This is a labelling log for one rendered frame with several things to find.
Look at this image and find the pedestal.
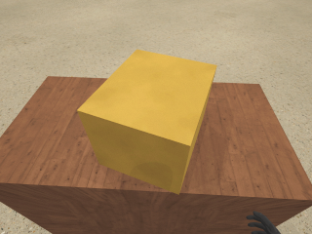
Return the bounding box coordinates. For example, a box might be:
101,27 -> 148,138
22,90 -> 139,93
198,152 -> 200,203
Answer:
0,76 -> 312,234

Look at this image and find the right robot hand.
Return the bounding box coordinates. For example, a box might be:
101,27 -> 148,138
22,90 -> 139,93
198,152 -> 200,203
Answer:
246,211 -> 281,234

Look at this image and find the carton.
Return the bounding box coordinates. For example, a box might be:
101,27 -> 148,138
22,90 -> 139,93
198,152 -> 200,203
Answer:
77,49 -> 217,195

